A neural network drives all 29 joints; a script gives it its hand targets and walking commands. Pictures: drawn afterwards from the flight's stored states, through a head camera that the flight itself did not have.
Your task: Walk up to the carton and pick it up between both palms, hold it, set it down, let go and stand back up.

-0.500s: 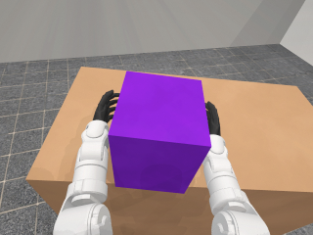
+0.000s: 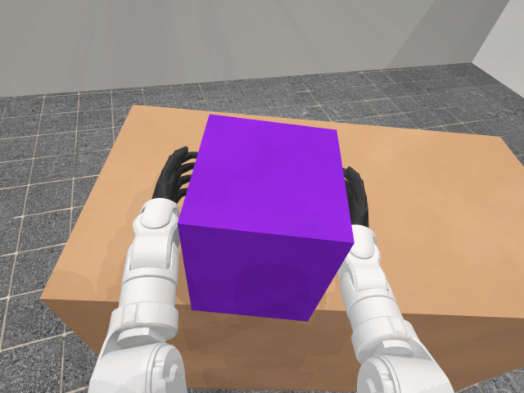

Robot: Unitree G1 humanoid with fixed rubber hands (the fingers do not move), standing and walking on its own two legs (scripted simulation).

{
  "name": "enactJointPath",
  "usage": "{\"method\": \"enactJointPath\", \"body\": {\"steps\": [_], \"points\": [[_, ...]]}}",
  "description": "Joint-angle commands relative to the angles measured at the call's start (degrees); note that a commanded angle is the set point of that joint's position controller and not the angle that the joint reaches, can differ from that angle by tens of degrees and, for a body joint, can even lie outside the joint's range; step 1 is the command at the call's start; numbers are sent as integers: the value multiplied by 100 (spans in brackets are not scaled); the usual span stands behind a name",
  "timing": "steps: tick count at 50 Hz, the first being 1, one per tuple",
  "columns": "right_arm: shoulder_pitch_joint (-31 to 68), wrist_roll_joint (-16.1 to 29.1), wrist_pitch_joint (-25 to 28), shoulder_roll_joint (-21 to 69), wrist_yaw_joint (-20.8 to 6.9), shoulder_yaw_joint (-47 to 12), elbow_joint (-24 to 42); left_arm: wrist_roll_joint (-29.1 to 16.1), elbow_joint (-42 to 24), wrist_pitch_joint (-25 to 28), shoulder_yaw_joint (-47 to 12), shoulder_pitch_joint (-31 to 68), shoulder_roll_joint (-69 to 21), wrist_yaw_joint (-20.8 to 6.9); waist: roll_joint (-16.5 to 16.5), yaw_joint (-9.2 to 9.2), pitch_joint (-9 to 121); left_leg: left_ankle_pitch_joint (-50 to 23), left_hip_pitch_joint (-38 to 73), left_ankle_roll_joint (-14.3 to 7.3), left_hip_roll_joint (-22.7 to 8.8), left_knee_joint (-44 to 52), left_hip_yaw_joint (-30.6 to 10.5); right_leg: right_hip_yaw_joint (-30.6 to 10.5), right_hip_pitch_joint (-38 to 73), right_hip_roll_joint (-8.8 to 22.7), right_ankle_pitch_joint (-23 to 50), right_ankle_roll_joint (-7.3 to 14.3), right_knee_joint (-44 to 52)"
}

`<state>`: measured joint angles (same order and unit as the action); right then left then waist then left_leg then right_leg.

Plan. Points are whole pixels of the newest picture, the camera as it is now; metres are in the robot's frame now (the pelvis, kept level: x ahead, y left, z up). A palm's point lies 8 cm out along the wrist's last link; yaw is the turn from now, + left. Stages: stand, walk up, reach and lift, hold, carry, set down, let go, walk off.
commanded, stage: reach and lift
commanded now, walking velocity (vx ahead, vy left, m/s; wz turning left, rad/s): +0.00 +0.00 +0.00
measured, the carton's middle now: (261, 223) +0.36 +0.03 +0.05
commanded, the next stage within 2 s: none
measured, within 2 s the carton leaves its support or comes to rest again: leaves its support in 0.16 s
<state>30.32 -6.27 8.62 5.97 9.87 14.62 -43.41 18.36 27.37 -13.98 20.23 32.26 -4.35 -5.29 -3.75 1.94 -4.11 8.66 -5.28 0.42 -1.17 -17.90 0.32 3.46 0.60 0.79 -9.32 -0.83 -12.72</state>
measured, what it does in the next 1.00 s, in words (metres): stands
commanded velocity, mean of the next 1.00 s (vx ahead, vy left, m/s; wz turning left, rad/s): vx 0.00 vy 0.00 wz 0.00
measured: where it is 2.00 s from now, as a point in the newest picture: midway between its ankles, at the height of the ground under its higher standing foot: outside the picture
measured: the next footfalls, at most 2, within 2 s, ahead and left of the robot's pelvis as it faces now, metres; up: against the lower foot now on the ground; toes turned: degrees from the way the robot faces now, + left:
none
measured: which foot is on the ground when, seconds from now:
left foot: down 0.00-1.00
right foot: down 0.00-1.00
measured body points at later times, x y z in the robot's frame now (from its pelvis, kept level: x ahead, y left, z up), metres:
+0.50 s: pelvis -0.02 -0.01 +0.00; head -0.02 +0.04 +0.45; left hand +0.38 +0.13 +0.11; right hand +0.36 -0.16 +0.10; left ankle +0.02 +0.12 -0.75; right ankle -0.02 -0.13 -0.75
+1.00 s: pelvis +0.00 +0.00 +0.00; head -0.03 +0.04 +0.44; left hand +0.38 +0.14 +0.16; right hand +0.37 -0.15 +0.15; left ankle +0.02 +0.12 -0.75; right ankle -0.02 -0.13 -0.75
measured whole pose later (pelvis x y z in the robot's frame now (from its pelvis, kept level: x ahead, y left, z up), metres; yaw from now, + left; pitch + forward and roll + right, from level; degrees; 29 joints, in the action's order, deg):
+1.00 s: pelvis +0.00 +0.00 +0.00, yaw +0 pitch -7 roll -1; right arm 32.6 11.7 -6.1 -3.2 13.3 -1.2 -31.0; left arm 17.5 7.6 -34.1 14.2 32.5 -4.1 -0.7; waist -5.1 -4.0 -3.4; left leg 10.2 -3.5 0.4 -1.3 -20.6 0.2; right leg 3.6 2.3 0.8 -11.0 -0.9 -15.7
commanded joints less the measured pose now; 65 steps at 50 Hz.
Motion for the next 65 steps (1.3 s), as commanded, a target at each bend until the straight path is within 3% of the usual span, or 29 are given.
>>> {"method": "enactJointPath", "body": {"steps": [1, 8, 10, 16, 19, 24, 26, 30, 34, 39, 43, 52, 57, 65], "points": [[3629, -206, 595, 2596, -576, -2125, 1071, -272, -573, 446, -2611, 3111, -3165, -410, 557, -314, 2806, -2481, 1290, 313, 162, -171, 534, 368, 79, -393, 1531, -92, -11], [3984, -275, 1317, 2628, -598, -2434, 1170, -209, -840, 1009, -2922, 3519, -3452, -166, 605, -224, 3354, -3084, 1625, 408, 94, -315, 492, 427, 131, -402, 2006, -53, -66], [4177, -349, 1451, 2553, -572, -2344, 1008, -147, -604, 1050, -2807, 3612, -3485, -170, 462, -239, 3077, -2577, 1425, 346, 126, -151, 539, 448, 105, -370, 1664, -63, 0], [4501, -349, 1490, 2372, -568, -2045, 470, 172, -55, 827, -2241, 3621, -3212, -231, 190, 29, 2177, -1155, 848, 40, 148, 328, 744, 355, 179, -227, 527, -62, 193], [4791, -126, 1409, 2283, -605, -2152, 583, 157, 22, 651, -2214, 3607, -3215, -185, 284, 161, 2383, -1091, 956, -9, 141, 352, 753, 332, 59, -219, 435, -42, 180], [4973, 303, 981, 2271, -559, -2626, 1132, -142, -368, 284, -2546, 3621, -3225, -156, 314, 11, 2797, -1450, 1186, -22, 183, 136, 680, 230, 199, -223, 907, -78, 125], [5107, 534, 835, 2337, -525, -2844, 1535, -337, -726, 187, -2814, 3797, -3253, -139, 473, -63, 3114, -1644, 1220, 29, 205, 21, 621, 192, 197, -229, 1163, -96, 36], [5192, 820, 432, 2562, -460, -3254, 2070, -701, -1473, 0, -3346, 4265, -3263, -73, 426, -282, 3486, -1774, 1385, 53, 219, -147, 453, 166, 119, -230, 1376, -138, -108], [4991, 1081, -12, 2545, -376, -3486, 2347, -770, -1643, -356, -3606, 4009, -3285, -107, 463, -437, 3440, -1958, 1527, 118, 218, -242, 309, 123, 122, -256, 1562, -170, -167], [4760, 1472, -588, 2283, -198, -3743, 2764, -639, -1943, -1044, -3415, 3352, -3061, -304, 262, -555, 2881, -2121, 1382, 86, 271, -234, 212, 133, 541, -269, 2258, -296, -259], [4854, 1728, -921, 2229, -191, -3790, 3013, -721, -2481, -1391, -3630, 3621, -3076, -307, 488, -672, 2769, -2351, 1536, 222, 256, -334, 134, 169, 318, -323, 2116, -225, -304], [5176, 2137, -1386, 2132, -196, -3929, 3527, -765, -2873, -1935, -3781, 3561, -3098, -222, 561, -705, 2758, -2638, 1882, 269, 209, -446, 38, 215, 171, -419, 2068, -172, -310], [5373, 2131, -1682, 2158, -211, -3739, 3318, -743, -2679, -2161, -3568, 3795, -3022, -234, 510, -717, 2445, -1944, 1631, 178, 242, -256, 85, 184, 66, -402, 1544, -183, -249], [6097, 2216, -1929, 2390, -227, -3688, 3366, -914, -2545, -2281, -3549, 4349, -3113, -121, 457, -694, 2788, -1716, 1597, 90, 247, -261, 71, 136, -14, -415, 1445, -196, -247]]}}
